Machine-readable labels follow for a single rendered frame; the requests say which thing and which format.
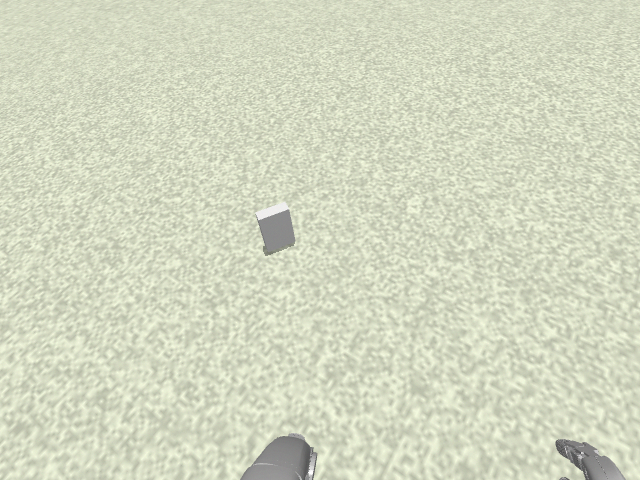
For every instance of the right robot hand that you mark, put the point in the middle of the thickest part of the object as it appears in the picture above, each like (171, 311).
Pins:
(588, 460)

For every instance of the carton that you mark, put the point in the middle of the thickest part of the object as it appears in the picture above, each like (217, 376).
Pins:
(276, 226)

